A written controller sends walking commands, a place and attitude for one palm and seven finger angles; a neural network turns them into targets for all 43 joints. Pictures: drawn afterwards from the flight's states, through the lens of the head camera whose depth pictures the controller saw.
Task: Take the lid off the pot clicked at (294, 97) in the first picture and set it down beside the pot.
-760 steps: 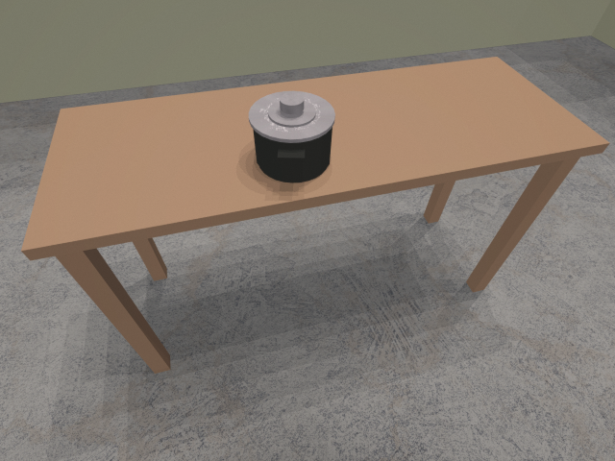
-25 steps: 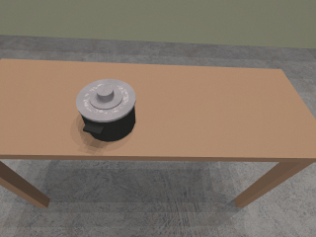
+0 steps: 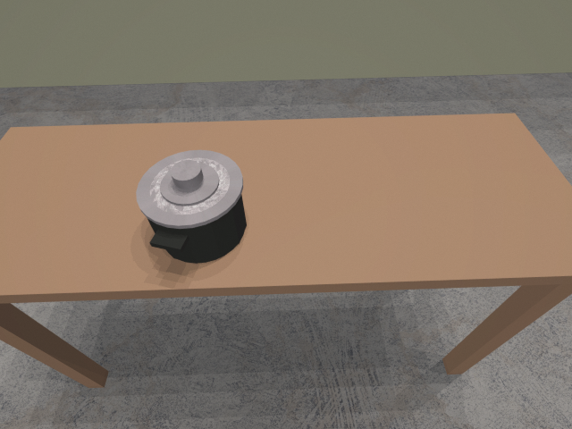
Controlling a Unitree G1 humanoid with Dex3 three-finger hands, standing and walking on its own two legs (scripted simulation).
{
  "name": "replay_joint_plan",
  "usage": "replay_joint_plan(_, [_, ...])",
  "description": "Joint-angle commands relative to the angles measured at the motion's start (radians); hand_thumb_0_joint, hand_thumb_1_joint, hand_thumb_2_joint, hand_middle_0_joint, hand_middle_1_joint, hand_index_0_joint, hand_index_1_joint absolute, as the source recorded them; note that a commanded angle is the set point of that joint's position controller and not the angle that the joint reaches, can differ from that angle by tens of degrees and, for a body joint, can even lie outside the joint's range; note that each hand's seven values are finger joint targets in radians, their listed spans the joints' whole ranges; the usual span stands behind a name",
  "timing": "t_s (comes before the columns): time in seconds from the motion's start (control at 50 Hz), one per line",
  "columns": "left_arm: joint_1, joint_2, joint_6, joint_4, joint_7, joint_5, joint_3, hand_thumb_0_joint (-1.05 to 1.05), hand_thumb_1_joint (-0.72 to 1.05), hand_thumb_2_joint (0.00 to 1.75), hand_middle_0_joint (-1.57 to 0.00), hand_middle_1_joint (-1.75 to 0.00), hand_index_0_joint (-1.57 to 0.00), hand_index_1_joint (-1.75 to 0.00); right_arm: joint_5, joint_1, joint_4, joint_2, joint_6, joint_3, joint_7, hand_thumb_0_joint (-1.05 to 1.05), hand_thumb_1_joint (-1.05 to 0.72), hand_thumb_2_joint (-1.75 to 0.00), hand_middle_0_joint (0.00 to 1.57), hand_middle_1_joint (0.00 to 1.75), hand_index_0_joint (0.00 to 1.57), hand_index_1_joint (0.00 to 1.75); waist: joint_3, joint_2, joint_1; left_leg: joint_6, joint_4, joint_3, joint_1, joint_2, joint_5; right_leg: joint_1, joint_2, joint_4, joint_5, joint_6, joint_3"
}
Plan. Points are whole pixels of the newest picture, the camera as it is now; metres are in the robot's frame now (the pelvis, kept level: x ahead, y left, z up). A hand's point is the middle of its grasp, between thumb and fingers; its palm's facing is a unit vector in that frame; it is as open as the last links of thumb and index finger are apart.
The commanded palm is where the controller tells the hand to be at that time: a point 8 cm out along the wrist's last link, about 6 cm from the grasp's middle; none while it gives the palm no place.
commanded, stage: come to a stop and stand still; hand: left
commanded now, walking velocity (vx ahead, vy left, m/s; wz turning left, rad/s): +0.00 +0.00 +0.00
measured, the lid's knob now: (187, 174) +0.47 +0.19 +0.08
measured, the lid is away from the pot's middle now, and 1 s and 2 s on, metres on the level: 0.00 0.00 0.00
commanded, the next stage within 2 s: look again from close up in 0.38 s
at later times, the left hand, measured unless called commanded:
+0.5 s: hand out of the picture +0.02 +0.18 -0.17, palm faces +0.00 -0.97 -0.22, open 7.4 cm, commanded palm none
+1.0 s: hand out of the picture +0.01 +0.17 -0.17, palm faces +0.01 -0.98 -0.21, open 7.4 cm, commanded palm none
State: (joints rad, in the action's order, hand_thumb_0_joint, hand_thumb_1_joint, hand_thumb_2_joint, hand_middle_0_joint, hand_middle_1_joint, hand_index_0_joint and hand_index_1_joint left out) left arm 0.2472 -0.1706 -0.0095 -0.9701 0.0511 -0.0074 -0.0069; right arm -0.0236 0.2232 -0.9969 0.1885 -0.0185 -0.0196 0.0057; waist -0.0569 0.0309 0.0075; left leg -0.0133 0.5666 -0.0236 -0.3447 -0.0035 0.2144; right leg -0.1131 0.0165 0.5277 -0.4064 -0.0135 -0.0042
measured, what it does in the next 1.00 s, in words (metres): stands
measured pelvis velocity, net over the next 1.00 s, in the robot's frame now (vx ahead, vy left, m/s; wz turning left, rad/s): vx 0.01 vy -0.01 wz -0.01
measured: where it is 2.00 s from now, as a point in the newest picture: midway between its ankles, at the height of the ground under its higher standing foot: outside the picture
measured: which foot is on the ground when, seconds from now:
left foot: down 0.00-1.00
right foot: down 0.00-1.00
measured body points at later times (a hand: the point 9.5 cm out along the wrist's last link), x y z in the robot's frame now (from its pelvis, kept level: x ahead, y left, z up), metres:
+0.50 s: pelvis +0.01 +0.00 +0.00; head +0.04 -0.01 +0.45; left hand +0.02 +0.23 -0.15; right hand +0.05 -0.23 -0.15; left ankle +0.05 +0.11 -0.73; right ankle -0.08 -0.13 -0.73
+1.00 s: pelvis +0.01 -0.01 +0.01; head +0.04 -0.01 +0.45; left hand +0.01 +0.22 -0.15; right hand +0.03 -0.24 -0.15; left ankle +0.05 +0.11 -0.73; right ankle -0.08 -0.13 -0.73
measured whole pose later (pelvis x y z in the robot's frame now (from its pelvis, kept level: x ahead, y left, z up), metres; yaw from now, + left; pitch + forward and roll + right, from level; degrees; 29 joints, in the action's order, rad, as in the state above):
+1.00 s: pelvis +0.01 -0.01 +0.01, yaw +0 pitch +0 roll +0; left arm 0.30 -0.16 -0.01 -1.03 0.04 -0.01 -0.01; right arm -0.01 0.23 -1.07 0.17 -0.01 -0.01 0.01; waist -0.07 0.00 0.00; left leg -0.01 0.49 -0.03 -0.30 0.00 0.19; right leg -0.07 0.02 0.46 -0.38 -0.01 0.00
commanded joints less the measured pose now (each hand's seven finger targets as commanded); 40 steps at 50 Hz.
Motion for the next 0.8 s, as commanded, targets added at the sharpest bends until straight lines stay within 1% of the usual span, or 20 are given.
replay_joint_plan(0.0, [0.072, -0.119, -0.012, 0.040, 0.002, -0.006, 0.027, 0.00, 0.90, 0.90, -0.20, -0.30, -0.20, -0.30, 0.006, 0.021, 0.049, 0.113, 0.021, -0.019, 0.010, 0.00, -0.90, -0.90, 0.20, 0.30, 0.20, 0.30, 0.027, -0.037, -0.007, -0.034, -0.077, 0.124, 0.142, -0.086, -0.171, -0.118, 0.072, -0.107, 0.251, 0.046, 0.070])
replay_joint_plan(0.06, [0.073, -0.115, -0.012, 0.037, 0.002, -0.007, 0.025, 0.00, 0.90, 0.90, -0.20, -0.30, -0.20, -0.30, 0.007, 0.028, 0.041, 0.111, 0.021, -0.018, 0.011, 0.00, -0.90, -0.90, 0.20, 0.30, 0.20, 0.30, 0.034, -0.019, -0.002, -0.034, -0.085, 0.121, 0.154, -0.088, -0.164, -0.117, 0.073, -0.110, 0.246, 0.046, 0.075])
replay_joint_plan(0.08, [0.075, -0.123, -0.009, 0.037, 0.000, -0.007, 0.026, 0.00, 0.90, 0.90, -0.20, -0.30, -0.20, -0.30, 0.008, 0.031, 0.042, 0.113, 0.023, -0.016, 0.011, 0.00, -0.90, -0.90, 0.20, 0.30, 0.20, 0.30, 0.039, 0.001, -0.007, -0.037, -0.094, 0.124, 0.157, -0.092, -0.180, -0.108, 0.070, -0.102, 0.243, 0.044, 0.063])
replay_joint_plan(0.1, [0.082, -0.119, -0.010, 0.034, 0.001, -0.007, 0.027, 0.00, 0.90, 0.90, -0.20, -0.30, -0.20, -0.30, 0.008, 0.025, 0.039, 0.113, 0.023, -0.018, 0.011, 0.00, -0.90, -0.90, 0.20, 0.30, 0.20, 0.30, 0.046, 0.002, -0.009, -0.038, -0.091, 0.126, 0.163, -0.093, -0.183, -0.110, 0.068, -0.104, 0.239, 0.043, 0.068])
replay_joint_plan(0.16, [0.092, -0.112, -0.011, 0.020, 0.000, -0.008, 0.024, 0.00, 0.90, 0.90, -0.20, -0.30, -0.20, -0.30, 0.009, 0.030, 0.030, 0.106, 0.022, -0.016, 0.012, 0.00, -0.90, -0.90, 0.20, 0.30, 0.20, 0.30, 0.038, -0.024, -0.005, -0.037, -0.096, 0.124, 0.165, -0.091, -0.155, -0.112, 0.073, -0.119, 0.236, 0.043, 0.072])
replay_joint_plan(0.18, [0.092, -0.120, -0.010, 0.021, -0.002, -0.007, 0.025, 0.00, 0.90, 0.90, -0.20, -0.30, -0.20, -0.30, 0.012, 0.033, 0.033, 0.109, 0.024, -0.016, 0.012, 0.00, -0.90, -0.90, 0.20, 0.30, 0.20, 0.30, 0.046, -0.031, -0.009, -0.039, -0.095, 0.123, 0.171, -0.094, -0.181, -0.103, 0.074, -0.116, 0.258, 0.042, 0.067])
replay_joint_plan(0.22, [0.096, -0.110, -0.012, 0.015, -0.001, -0.007, 0.024, 0.00, 0.90, 0.90, -0.20, -0.30, -0.20, -0.30, 0.011, 0.029, 0.026, 0.107, 0.024, -0.016, 0.013, 0.00, -0.90, -0.90, 0.20, 0.30, 0.20, 0.30, 0.044, -0.041, -0.006, -0.035, -0.087, 0.114, 0.177, -0.092, -0.184, -0.111, 0.080, -0.123, 0.274, 0.043, 0.075])
replay_joint_plan(0.24, [0.094, -0.112, -0.012, 0.014, -0.001, -0.008, 0.022, 0.00, 0.90, 0.90, -0.20, -0.30, -0.20, -0.30, 0.011, 0.036, 0.023, 0.108, 0.024, -0.016, 0.013, 0.00, -0.90, -0.90, 0.20, 0.30, 0.20, 0.30, 0.041, -0.026, -0.003, -0.035, -0.089, 0.113, 0.179, -0.091, -0.188, -0.110, 0.080, -0.121, 0.278, 0.043, 0.075])
replay_joint_plan(0.32, [0.107, -0.108, -0.013, 0.005, -0.001, -0.008, 0.023, 0.00, 0.90, 0.90, -0.20, -0.30, -0.20, -0.30, 0.013, 0.036, 0.016, 0.104, 0.025, -0.016, 0.014, 0.00, -0.90, -0.90, 0.20, 0.30, 0.20, 0.30, 0.047, -0.035, -0.004, -0.036, -0.084, 0.110, 0.188, -0.094, -0.216, -0.101, 0.081, -0.124, 0.300, 0.043, 0.075])
replay_joint_plan(0.36, [0.115, -0.107, -0.013, -0.001, -0.001, -0.008, 0.021, 0.00, 0.90, 0.90, -0.20, -0.30, -0.20, -0.30, 0.015, 0.040, 0.008, 0.101, 0.025, -0.014, 0.015, 0.00, -0.90, -0.90, 0.20, 0.30, 0.20, 0.30, 0.041, -0.026, -0.004, -0.036, -0.090, 0.111, 0.190, -0.093, -0.214, -0.101, 0.082, -0.129, 0.300, 0.041, 0.075])
replay_joint_plan(0.38, [0.115, -0.115, -0.013, -0.003, -0.002, -0.006, 0.022, 0.00, 0.90, 0.90, -0.20, -0.30, -0.20, -0.30, 0.015, 0.039, 0.009, 0.100, 0.026, -0.015, 0.014, 0.00, -0.90, -0.90, 0.20, 0.30, 0.20, 0.30, 0.043, -0.038, -0.009, -0.037, -0.089, 0.111, 0.192, -0.096, -0.229, -0.092, 0.082, -0.129, 0.314, 0.042, 0.068])
replay_joint_plan(0.46, [0.123, -0.102, -0.015, -0.012, -0.002, -0.008, 0.019, 0.00, 0.90, 0.90, -0.20, -0.30, -0.20, -0.30, 0.016, 0.039, -0.002, 0.096, 0.025, -0.014, 0.015, 0.00, -0.90, -0.90, 0.20, 0.30, 0.20, 0.30, 0.027, -0.040, -0.002, -0.033, -0.092, 0.103, 0.190, -0.094, -0.207, -0.103, 0.088, -0.140, 0.320, 0.043, 0.082])
replay_joint_plan(0.48, [0.125, -0.112, -0.015, -0.012, -0.003, -0.007, 0.020, 0.00, 0.90, 0.90, -0.20, -0.30, -0.20, -0.30, 0.018, 0.038, -0.002, 0.096, 0.026, -0.014, 0.014, 0.00, -0.90, -0.90, 0.20, 0.30, 0.20, 0.30, 0.030, -0.062, -0.008, -0.034, -0.091, 0.101, 0.188, -0.097, -0.218, -0.091, 0.089, -0.141, 0.333, 0.042, 0.072])
replay_joint_plan(0.54, [0.124, -0.102, -0.014, -0.016, -0.002, -0.007, 0.019, 0.00, 0.90, 0.90, -0.20, -0.30, -0.20, -0.30, 0.016, 0.041, -0.009, 0.096, 0.025, -0.013, 0.015, 0.00, -0.90, -0.90, 0.20, 0.30, 0.20, 0.30, 0.023, -0.041, -0.003, -0.032, -0.097, 0.102, 0.188, -0.094, -0.207, -0.097, 0.088, -0.141, 0.319, 0.043, 0.076])
replay_joint_plan(0.6, [0.131, -0.102, -0.013, -0.021, -0.004, -0.007, 0.020, 0.00, 0.90, 0.90, -0.20, -0.30, -0.20, -0.30, 0.017, 0.034, -0.012, 0.098, 0.026, -0.013, 0.014, 0.00, -0.90, -0.90, 0.20, 0.30, 0.20, 0.30, 0.013, -0.015, -0.009, -0.032, -0.111, 0.107, 0.182, -0.096, -0.184, -0.100, 0.086, -0.147, 0.282, 0.043, 0.070])
replay_joint_plan(0.62, [0.132, -0.101, -0.013, -0.024, -0.004, -0.008, 0.019, 0.00, 0.90, 0.90, -0.20, -0.30, -0.20, -0.30, 0.017, 0.036, -0.013, 0.095, 0.025, -0.012, 0.014, 0.00, -0.90, -0.90, 0.20, 0.30, 0.20, 0.30, 0.010, -0.026, -0.007, -0.032, -0.117, 0.109, 0.180, -0.096, -0.164, -0.105, 0.084, -0.150, 0.268, 0.043, 0.074])
replay_joint_plan(0.64, [0.137, -0.098, -0.014, -0.025, -0.004, -0.008, 0.019, 0.00, 0.90, 0.90, -0.20, -0.30, -0.20, -0.30, 0.017, 0.039, -0.016, 0.092, 0.026, -0.012, 0.014, 0.00, -0.90, -0.90, 0.20, 0.30, 0.20, 0.30, 0.019, -0.017, -0.008, -0.033, -0.115, 0.108, 0.189, -0.096, -0.178, -0.102, 0.087, -0.150, 0.281, 0.044, 0.075])
replay_joint_plan(0.68, [0.134, -0.105, -0.014, -0.027, -0.005, -0.007, 0.020, 0.00, 0.90, 0.90, -0.20, -0.30, -0.20, -0.30, 0.019, 0.047, -0.017, 0.092, 0.028, -0.012, 0.014, 0.00, -0.90, -0.90, 0.20, 0.30, 0.20, 0.30, 0.027, -0.038, -0.009, -0.035, -0.115, 0.109, 0.192, -0.099, -0.208, -0.084, 0.086, -0.147, 0.304, 0.044, 0.066])
replay_joint_plan(0.76, [0.138, -0.090, -0.014, -0.031, -0.004, -0.008, 0.019, 0.00, 0.90, 0.90, -0.20, -0.30, -0.20, -0.30, 0.018, 0.047, -0.022, 0.090, 0.027, -0.012, 0.015, 0.00, -0.90, -0.90, 0.20, 0.30, 0.20, 0.30, 0.016, -0.026, -0.007, -0.033, -0.123, 0.107, 0.194, -0.098, -0.188, -0.101, 0.086, -0.151, 0.282, 0.042, 0.069])
replay_joint_plan(0.78, [0.136, -0.100, -0.013, -0.030, -0.005, -0.008, 0.021, 0.00, 0.90, 0.90, -0.20, -0.30, -0.20, -0.30, 0.019, 0.051, -0.022, 0.090, 0.028, -0.012, 0.014, 0.00, -0.90, -0.90, 0.20, 0.30, 0.20, 0.30, 0.015, -0.031, -0.010, -0.035, -0.126, 0.113, 0.188, -0.100, -0.201, -0.089, 0.084, -0.150, 0.287, 0.043, 0.062])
